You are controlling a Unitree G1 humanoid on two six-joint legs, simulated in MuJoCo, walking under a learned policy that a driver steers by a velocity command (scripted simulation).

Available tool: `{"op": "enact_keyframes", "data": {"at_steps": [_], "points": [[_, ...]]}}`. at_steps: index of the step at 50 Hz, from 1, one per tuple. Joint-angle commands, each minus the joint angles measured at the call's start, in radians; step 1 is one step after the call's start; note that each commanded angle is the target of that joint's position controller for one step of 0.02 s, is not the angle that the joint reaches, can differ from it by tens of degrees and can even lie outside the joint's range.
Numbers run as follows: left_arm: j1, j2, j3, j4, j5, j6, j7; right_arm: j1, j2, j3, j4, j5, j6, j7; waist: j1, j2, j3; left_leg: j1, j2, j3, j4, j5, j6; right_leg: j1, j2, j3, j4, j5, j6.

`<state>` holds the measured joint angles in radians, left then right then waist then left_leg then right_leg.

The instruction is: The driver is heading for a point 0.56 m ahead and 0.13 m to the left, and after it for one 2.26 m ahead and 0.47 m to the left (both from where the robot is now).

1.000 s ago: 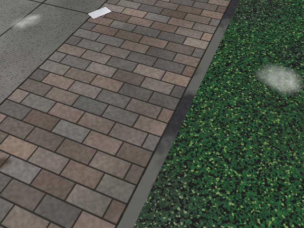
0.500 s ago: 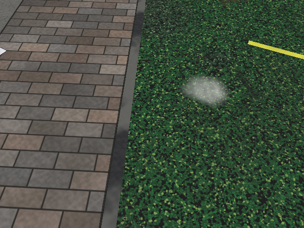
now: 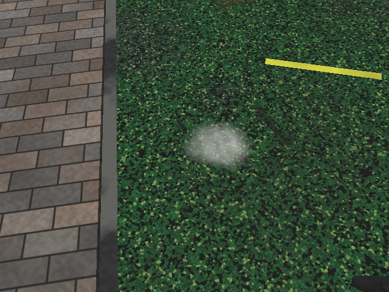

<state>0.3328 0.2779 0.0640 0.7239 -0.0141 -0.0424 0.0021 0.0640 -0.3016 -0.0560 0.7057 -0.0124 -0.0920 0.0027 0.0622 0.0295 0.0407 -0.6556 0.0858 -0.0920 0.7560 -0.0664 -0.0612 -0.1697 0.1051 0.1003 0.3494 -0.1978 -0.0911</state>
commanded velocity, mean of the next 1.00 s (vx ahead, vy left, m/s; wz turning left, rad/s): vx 0.50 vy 0.00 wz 0.23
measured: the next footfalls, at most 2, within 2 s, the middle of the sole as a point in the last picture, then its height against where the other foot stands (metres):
left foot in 0.18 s outside the picture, level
right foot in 0.64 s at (249, 277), level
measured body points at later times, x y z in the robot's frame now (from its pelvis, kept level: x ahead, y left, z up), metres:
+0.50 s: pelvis +0.27 +0.05 +0.00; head +0.31 +0.06 +0.45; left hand +0.49 +0.29 -0.08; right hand +0.29 -0.23 -0.12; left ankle +0.25 +0.14 -0.75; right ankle +0.41 -0.12 -0.70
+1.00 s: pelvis +0.53 +0.03 -0.01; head +0.56 +0.05 +0.44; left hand +0.46 +0.32 -0.13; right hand +0.80 -0.15 -0.09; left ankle +0.64 +0.23 -0.69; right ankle +0.48 -0.10 -0.75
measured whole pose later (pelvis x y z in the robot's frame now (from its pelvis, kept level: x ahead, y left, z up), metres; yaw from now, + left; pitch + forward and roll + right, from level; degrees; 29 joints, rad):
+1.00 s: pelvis +0.53 +0.03 -0.01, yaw +19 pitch +1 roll -2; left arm 0.34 0.29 0.07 0.82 0.00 -0.08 0.00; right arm 0.14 -0.31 -0.06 0.66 0.02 -0.03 0.03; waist 0.09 0.05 0.04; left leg -0.69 0.10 -0.04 0.79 -0.03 -0.01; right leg 0.01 0.02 -0.15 0.24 -0.27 -0.01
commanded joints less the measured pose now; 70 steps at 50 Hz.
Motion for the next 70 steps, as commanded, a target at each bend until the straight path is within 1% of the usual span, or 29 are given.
{"op": "enact_keyframes", "data": {"at_steps": [1, 6, 9, 10, 11, 12, 13, 15, 18, 23, 28, 32, 33, 34, 35, 36, 37, 39, 48, 53, 55, 57, 58, 59, 60, 61, 62, 64, 70], "points": [[-0.007, 0.185, 0.052, -0.058, -0.008, -0.011, 0.015, -0.099, -0.048, -0.005, -0.078, 0.011, -0.015, 0.01, 0.004, -0.1, -0.024, 0.141, -0.065, 0.039, -0.162, 0.159, -0.01, -0.099, -0.202, 0.173, -0.117, 0.109, -0.134], [0.039, 0.16, 0.047, -0.027, -0.004, -0.001, 0.02, -0.095, -0.093, -0.018, -0.079, 0.019, -0.034, 0.032, -0.001, -0.139, -0.033, 0.174, -0.063, 0.018, -0.257, 0.091, 0.037, 0.051, -0.27, 0.266, -0.001, 0.094, -0.11], [0.031, 0.122, 0.033, -0.024, 0.005, 0.004, 0.013, 0.081, -0.137, -0.043, -0.032, 0.004, -0.042, 0.025, -0.085, -0.143, -0.118, 0.419, -0.064, 0.058, -0.299, 0.029, 0.128, 0.076, -0.211, 0.202, 0.218, 0.368, -0.059], [0.066, 0.084, 0.014, -0.039, 0.021, 0.002, 0.014, 0.222, -0.191, -0.055, -0.016, -0.008, -0.044, 0.024, -0.125, -0.024, -0.269, 0.684, 0.085, -0.133, -0.261, 0.054, 0.215, -0.054, -0.145, 0.133, 0.495, 0.228, -0.022], [0.194, 0.04, 0.0, -0.042, -0.004, -0.012, 0.011, 0.319, -0.266, -0.079, 0.032, 0.001, -0.029, 0.033, -0.087, 0.301, -0.352, 0.969, 0.265, -0.598, -0.391, -0.182, 0.392, -0.417, 0.002, 0.014, 0.828, -0.262, 0.068], [0.14, 0.123, 0.008, -0.04, -0.009, -0.022, 0.011, 0.318, -0.178, -0.055, 0.032, 0.039, -0.027, 0.042, -0.117, 0.208, -0.286, 0.961, 0.273, -0.739, -0.484, -0.441, 0.382, -0.568, -0.05, 0.062, 0.921, -0.354, 0.068], [-0.001, 0.168, 0.021, -0.064, -0.011, -0.029, 0.009, 0.255, -0.127, -0.04, 0.016, 0.04, -0.021, 0.04, -0.136, 0.104, -0.145, 0.842, 0.233, -0.609, -0.494, -0.433, 0.338, -0.614, -0.098, 0.049, 0.927, -0.264, 0.063], [-0.117, 0.14, 0.017, -0.098, 0.019, -0.048, 0.008, 0.193, -0.109, -0.029, 0.001, 0.019, -0.007, 0.035, -0.112, 0.005, -0.04, 0.654, 0.151, -0.438, -0.512, -0.206, 0.315, -0.581, -0.149, 0.011, 0.819, -0.163, 0.067], [-0.103, 0.096, 0.011, -0.104, 0.03, -0.057, 0.003, 0.199, -0.093, -0.022, 0.003, 0.02, -0.002, 0.021, -0.071, 0.07, -0.07, 0.581, 0.08, -0.32, -0.536, -0.008, 0.31, -0.469, -0.166, -0.013, 0.64, -0.129, 0.095], [-0.252, 0.047, -0.014, -0.135, 0.021, -0.061, -0.006, 0.247, -0.156, -0.044, 0.022, 0.036, 0.017, -0.009, -0.109, 0.063, -0.042, 0.442, 0.042, -0.225, -0.552, 0.031, 0.292, -0.342, -0.122, -0.049, 0.309, 0.088, 0.141], [-0.347, 0.084, -0.002, -0.158, 0.004, -0.075, -0.018, 0.321, -0.151, -0.046, 0.04, 0.044, 0.04, -0.018, -0.128, 0.07, -0.038, 0.446, 0.049, -0.289, -0.487, -0.054, 0.254, -0.22, -0.084, -0.019, 0.155, 0.183, 0.138], [-0.148, 0.153, 0.036, -0.116, 0.013, -0.084, -0.002, 0.289, -0.091, -0.03, 0.018, 0.034, 0.045, -0.018, -0.002, 0.062, -0.129, 0.369, -0.02, -0.274, -0.237, -0.072, 0.177, 0.128, -0.171, 0.021, 0.075, 0.104, 0.051], [0.007, 0.215, 0.051, -0.097, 0.02, -0.079, 0.007, 0.307, -0.018, -0.007, -0.003, 0.013, 0.04, -0.016, 0.046, -0.099, -0.263, 0.234, -0.103, -0.16, 0.069, -0.304, 0.133, 0.363, -0.362, 0.208, 0.076, 0.046, -0.01], [0.053, 0.266, 0.065, -0.062, 0.024, -0.061, -0.003, 0.405, -0.013, 0.0, -0.041, 0.049, 0.031, -0.018, -0.008, -0.403, -0.321, -0.052, -0.161, -0.06, 0.321, -0.546, 0.104, 0.507, -0.537, 0.639, -0.035, -0.24, -0.147], [0.004, 0.176, 0.046, -0.075, 0.012, -0.06, -0.009, 0.382, -0.11, -0.023, -0.012, 0.059, 0.034, -0.022, 0.002, -0.251, -0.198, -0.141, -0.086, -0.08, 0.439, -0.485, 0.088, 0.415, -0.511, 0.628, -0.078, -0.379, -0.133], [-0.029, 0.126, 0.032, -0.078, 0.01, -0.059, -0.008, 0.3, -0.138, -0.033, -0.019, 0.051, 0.04, -0.02, 0.012, -0.174, -0.099, -0.156, -0.061, -0.064, 0.468, -0.396, 0.083, 0.321, -0.464, 0.47, -0.08, -0.292, -0.099], [-0.074, 0.103, 0.022, -0.077, 0.017, -0.059, -0.011, 0.277, -0.121, -0.033, -0.017, 0.043, 0.046, -0.019, -0.011, -0.111, -0.059, -0.119, -0.032, -0.049, 0.456, -0.326, 0.072, 0.233, -0.418, 0.353, -0.099, -0.154, -0.083], [-0.12, 0.078, 0.015, -0.061, 0.027, -0.061, -0.01, 0.246, -0.093, -0.035, -0.033, 0.038, 0.054, -0.008, -0.042, -0.141, -0.015, -0.07, 0.014, -0.037, 0.404, -0.252, 0.062, 0.122, -0.364, 0.198, -0.139, 0.013, -0.073], [-0.091, 0.157, 0.041, 0.013, 0.014, -0.062, 0.001, 0.053, -0.025, -0.005, -0.116, 0.034, 0.052, 0.033, -0.007, -0.081, 0.012, -0.026, 0.019, 0.049, 0.028, 0.079, 0.051, 0.105, -0.337, -0.133, -0.203, 0.294, -0.077], [-0.03, 0.204, 0.054, 0.057, -0.009, -0.039, 0.004, -0.057, -0.043, -0.008, -0.178, 0.036, 0.054, 0.058, 0.005, -0.082, 0.037, 0.009, -0.017, 0.114, -0.114, 0.015, 0.11, 0.223, -0.379, -0.214, -0.143, 0.43, -0.039], [-0.03, 0.237, 0.063, 0.058, -0.015, -0.025, 0.011, -0.013, -0.08, -0.026, -0.183, 0.03, 0.061, 0.06, -0.039, -0.116, -0.018, 0.127, -0.083, 0.174, -0.126, -0.091, 0.152, 0.258, -0.378, -0.255, -0.005, 0.762, -0.017], [-0.036, 0.232, 0.057, 0.051, -0.017, -0.014, 0.02, 0.253, -0.167, -0.079, -0.12, 0.034, 0.072, 0.044, -0.19, -0.094, -0.163, 0.521, -0.156, 0.185, -0.199, -0.056, 0.221, 0.128, -0.331, -0.305, 0.363, 0.85, 0.031], [0.006, 0.157, 0.029, 0.031, 0.024, -0.02, 0.019, 0.382, -0.254, -0.104, -0.093, 0.042, 0.085, 0.021, -0.211, 0.08, -0.259, 0.832, 0.024, -0.09, -0.199, -0.018, 0.288, -0.153, -0.271, -0.308, 0.694, 0.316, 0.076], [0.055, 0.072, -0.007, -0.029, 0.031, -0.049, 0.004, 0.318, -0.316, -0.101, -0.128, 0.046, 0.071, 0.024, -0.11, 0.271, -0.401, 1.082, 0.245, -0.689, -0.372, -0.268, 0.492, -0.525, -0.061, -0.147, 1.017, -0.393, 0.121], [-0.057, 0.177, 0.016, -0.035, -0.001, -0.08, -0.011, 0.335, -0.221, -0.076, -0.137, 0.037, 0.059, 0.031, -0.19, 0.11, -0.402, 1.06, 0.24, -0.69, -0.454, -0.347, 0.445, -0.623, -0.116, 0.01, 1.055, -0.35, 0.101], [-0.13, 0.186, 0.016, -0.064, -0.028, -0.094, -0.016, 0.308, -0.184, -0.064, -0.126, 0.029, 0.046, 0.031, -0.18, 0.076, -0.255, 0.937, 0.205, -0.551, -0.463, -0.295, 0.405, -0.66, -0.149, -0.009, 1.008, -0.266, 0.082], [-0.117, 0.163, 0.01, -0.046, -0.018, -0.096, -0.01, 0.244, -0.151, -0.052, -0.121, 0.026, 0.04, 0.031, -0.124, -0.027, -0.167, 0.777, 0.172, -0.42, -0.467, -0.169, 0.37, -0.611, -0.201, -0.02, 0.915, -0.185, 0.083], [-0.071, 0.164, 0.015, -0.012, 0.005, -0.073, -0.007, 0.154, -0.092, -0.029, -0.133, 0.006, 0.032, 0.024, -0.06, 0.015, -0.114, 0.582, 0.123, -0.271, -0.497, 0.052, 0.342, -0.473, -0.257, -0.024, 0.813, -0.11, 0.097], [-0.127, 0.101, -0.001, -0.007, 0.006, -0.028, -0.004, 0.185, -0.114, -0.029, -0.055, 0.002, 0.001, 0.012, -0.069, 0.011, -0.032, 0.478, 0.085, -0.039, -0.597, 0.194, 0.312, -0.497, -0.265, -0.044, 0.597, 0.151, 0.139]]}}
